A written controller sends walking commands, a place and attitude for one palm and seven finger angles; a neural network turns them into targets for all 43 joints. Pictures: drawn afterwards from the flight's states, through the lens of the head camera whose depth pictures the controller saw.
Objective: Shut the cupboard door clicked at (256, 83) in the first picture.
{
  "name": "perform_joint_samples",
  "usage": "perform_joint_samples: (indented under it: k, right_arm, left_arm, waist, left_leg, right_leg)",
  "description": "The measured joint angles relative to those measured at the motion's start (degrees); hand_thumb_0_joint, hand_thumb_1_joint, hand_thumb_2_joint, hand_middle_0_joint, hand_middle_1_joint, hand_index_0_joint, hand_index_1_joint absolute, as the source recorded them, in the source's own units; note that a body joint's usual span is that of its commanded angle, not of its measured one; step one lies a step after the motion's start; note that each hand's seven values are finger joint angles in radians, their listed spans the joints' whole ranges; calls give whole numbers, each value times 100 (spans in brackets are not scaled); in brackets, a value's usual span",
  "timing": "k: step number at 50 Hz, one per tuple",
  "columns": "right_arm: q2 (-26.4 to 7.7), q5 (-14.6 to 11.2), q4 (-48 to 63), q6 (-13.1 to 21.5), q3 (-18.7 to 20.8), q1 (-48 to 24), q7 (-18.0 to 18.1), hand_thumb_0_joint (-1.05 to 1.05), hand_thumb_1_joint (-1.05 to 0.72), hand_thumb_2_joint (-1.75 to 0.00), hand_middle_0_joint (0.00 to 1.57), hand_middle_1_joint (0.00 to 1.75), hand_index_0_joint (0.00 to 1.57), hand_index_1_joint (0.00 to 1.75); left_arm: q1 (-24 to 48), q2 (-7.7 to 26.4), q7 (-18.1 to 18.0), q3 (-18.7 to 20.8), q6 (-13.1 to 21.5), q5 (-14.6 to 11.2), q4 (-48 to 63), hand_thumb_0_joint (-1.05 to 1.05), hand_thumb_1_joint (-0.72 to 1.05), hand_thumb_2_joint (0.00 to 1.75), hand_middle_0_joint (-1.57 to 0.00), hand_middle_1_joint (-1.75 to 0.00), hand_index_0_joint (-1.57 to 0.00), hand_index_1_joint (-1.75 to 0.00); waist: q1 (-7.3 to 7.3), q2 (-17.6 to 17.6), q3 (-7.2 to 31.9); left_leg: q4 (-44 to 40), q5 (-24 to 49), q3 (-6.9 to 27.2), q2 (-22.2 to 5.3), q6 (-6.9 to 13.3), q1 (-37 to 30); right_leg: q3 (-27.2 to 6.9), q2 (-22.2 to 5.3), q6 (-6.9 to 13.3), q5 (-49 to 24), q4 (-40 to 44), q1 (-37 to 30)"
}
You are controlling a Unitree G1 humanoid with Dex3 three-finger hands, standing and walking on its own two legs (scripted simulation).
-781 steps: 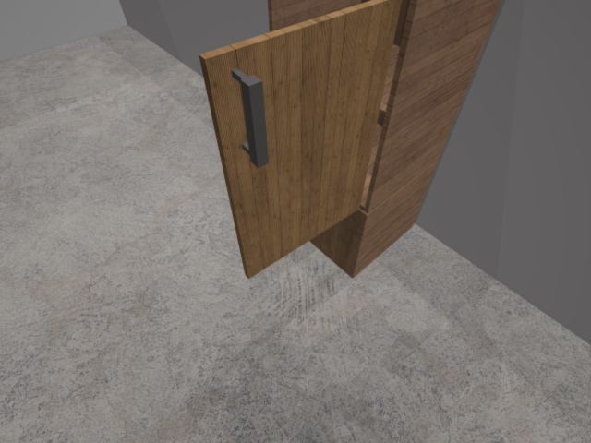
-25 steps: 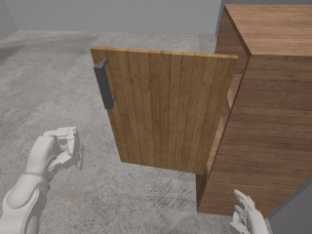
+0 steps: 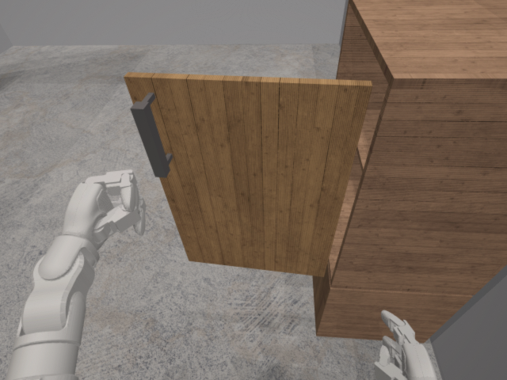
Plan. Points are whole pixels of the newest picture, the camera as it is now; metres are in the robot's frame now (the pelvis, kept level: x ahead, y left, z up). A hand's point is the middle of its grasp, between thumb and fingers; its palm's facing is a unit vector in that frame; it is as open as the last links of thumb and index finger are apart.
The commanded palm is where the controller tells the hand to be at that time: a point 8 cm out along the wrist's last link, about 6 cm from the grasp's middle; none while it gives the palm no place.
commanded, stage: bring the fist close to the handle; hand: left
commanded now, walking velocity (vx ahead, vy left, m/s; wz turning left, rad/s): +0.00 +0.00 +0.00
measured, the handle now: (156, 136) +0.49 +0.22 +0.15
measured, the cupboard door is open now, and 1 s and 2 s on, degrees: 86 86 73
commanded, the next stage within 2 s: push the door shut along its arc in 0.94 s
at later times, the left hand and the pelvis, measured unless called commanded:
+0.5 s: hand (148, 171) +0.38 +0.20 +0.16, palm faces -0.01 -1.00 -0.04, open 3.1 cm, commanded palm +0.36 +0.24 +0.15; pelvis +0.00 +0.01 +0.00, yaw +0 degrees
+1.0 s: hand (150, 166) +0.40 +0.20 +0.16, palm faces -0.01 -1.00 -0.02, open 3.1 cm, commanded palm +0.37 +0.25 +0.15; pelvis +0.00 +0.01 +0.00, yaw -1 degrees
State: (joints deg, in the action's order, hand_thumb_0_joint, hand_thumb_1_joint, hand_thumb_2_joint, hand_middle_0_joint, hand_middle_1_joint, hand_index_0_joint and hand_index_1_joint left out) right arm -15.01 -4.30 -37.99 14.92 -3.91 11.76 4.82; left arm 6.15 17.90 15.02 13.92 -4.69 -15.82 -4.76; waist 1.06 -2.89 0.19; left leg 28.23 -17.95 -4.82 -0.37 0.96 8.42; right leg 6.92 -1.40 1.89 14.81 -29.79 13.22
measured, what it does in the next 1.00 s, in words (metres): stands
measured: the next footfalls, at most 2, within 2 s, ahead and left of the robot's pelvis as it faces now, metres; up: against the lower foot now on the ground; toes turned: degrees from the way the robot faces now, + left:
none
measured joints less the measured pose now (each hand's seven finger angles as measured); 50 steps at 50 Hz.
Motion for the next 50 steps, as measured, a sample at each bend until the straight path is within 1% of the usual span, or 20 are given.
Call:
perform_joint_samples:
  k: [5,14,21,30,33,37,42,50]
  right_arm:
    - [-36,-14,-14,-89,30,40,13,2,-90,-90,20,30,21,30]
    - [-102,-26,-48,-209,89,82,30,2,-90,-90,20,30,21,30]
    - [-67,-10,-70,-333,74,86,21,1,-90,-90,20,30,21,30]
    - [-58,15,-125,-452,82,245,-39,1,-90,-90,20,30,21,30]
    - [-66,24,-123,-515,102,322,-84,1,-90,-90,20,30,21,30]
    - [-74,17,-84,-588,134,409,-116,1,-90,-90,20,30,21,30]
    - [-95,11,-90,-593,167,458,-87,1,-90,-90,20,30,21,30]
    - [-92,10,-155,-558,140,334,-51,1,-90,-90,20,30,21,30]
  left_arm:
    - [404,106,-5,145,72,59,-461,2,90,90,-130,-150,-130,-150]
    - [1052,135,110,129,180,86,-1184,2,90,90,-130,-150,-130,-150]
    - [1599,133,-6,83,259,207,-1806,2,90,90,-130,-150,-130,-150]
    - [2301,175,-77,76,476,311,-2616,2,90,90,-130,-150,-130,-150]
    - [2294,158,-60,156,528,309,-2704,2,90,90,-130,-150,-130,-150]
    - [2103,168,-56,264,585,323,-2650,1,90,90,-130,-150,-130,-150]
    - [1989,155,-82,221,632,331,-2525,2,90,90,-130,-150,-130,-150]
    - [2236,133,-90,88,663,313,-2720,2,90,90,-130,-150,-130,-150]
  waist:
    - [-15,36,-31]
    - [-43,24,-6]
    - [-97,62,-19]
    - [-178,76,16]
    - [-209,68,69]
    - [-238,68,85]
    - [-203,71,24]
    - [-171,82,15]
  left_leg:
    - [-12,-3,-7,-17,-9,16]
    - [-46,11,-11,13,17,88]
    - [-87,38,-33,33,39,130]
    - [-158,80,-74,55,65,207]
    - [-205,91,-116,56,74,207]
    - [-251,94,-168,44,80,170]
    - [-257,103,-151,46,89,143]
    - [-252,128,-97,75,102,162]
  right_leg:
    - [-7,20,10,-8,25,14]
    - [-16,-6,-13,-22,50,90]
    - [-40,-20,-29,-54,79,143]
    - [-84,-30,-52,-113,146,236]
    - [-127,-22,-62,-133,176,262]
    - [-179,-1,-70,-155,217,248]
    - [-163,-2,-76,-177,258,196]
    - [-113,-36,-84,-192,270,185]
